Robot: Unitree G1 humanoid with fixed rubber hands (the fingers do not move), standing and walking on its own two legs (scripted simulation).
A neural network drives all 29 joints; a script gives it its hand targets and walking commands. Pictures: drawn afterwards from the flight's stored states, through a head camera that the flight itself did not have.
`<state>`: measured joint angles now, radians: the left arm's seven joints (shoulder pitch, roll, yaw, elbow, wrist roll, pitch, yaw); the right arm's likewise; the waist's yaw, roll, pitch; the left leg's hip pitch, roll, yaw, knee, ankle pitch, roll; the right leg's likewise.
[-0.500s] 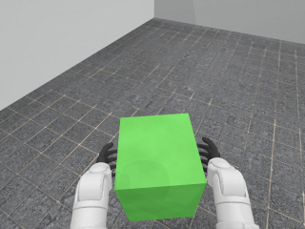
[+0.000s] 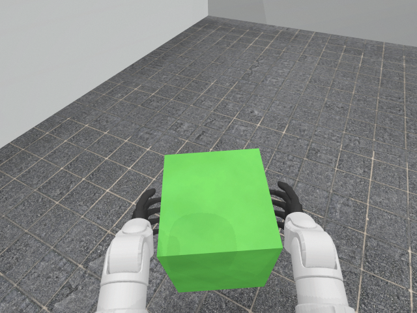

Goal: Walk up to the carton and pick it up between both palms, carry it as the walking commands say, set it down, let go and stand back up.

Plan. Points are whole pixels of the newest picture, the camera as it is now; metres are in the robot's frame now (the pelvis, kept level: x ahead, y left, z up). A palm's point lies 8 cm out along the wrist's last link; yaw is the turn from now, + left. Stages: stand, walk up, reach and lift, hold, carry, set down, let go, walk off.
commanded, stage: carry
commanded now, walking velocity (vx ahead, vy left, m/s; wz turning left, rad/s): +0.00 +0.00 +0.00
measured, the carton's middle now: (216, 223) +0.33 -0.01 -0.04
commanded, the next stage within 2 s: hold in 1.02 s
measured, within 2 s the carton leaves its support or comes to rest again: neither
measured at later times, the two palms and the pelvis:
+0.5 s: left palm (159, 230) +0.28 +0.11 +0.04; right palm (312, 224) +0.28 -0.18 +0.04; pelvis -0.01 -0.03 +0.00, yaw +0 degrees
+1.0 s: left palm (159, 229) +0.28 +0.11 +0.04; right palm (311, 221) +0.29 -0.18 +0.04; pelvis +0.00 -0.03 +0.00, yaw +0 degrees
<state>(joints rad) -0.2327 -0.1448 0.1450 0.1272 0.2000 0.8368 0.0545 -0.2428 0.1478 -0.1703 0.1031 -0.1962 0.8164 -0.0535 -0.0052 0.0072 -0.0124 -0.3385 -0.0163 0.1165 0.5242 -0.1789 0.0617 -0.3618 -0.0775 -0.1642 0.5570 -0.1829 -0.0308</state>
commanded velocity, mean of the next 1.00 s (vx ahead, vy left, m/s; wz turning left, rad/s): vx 0.00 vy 0.00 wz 0.00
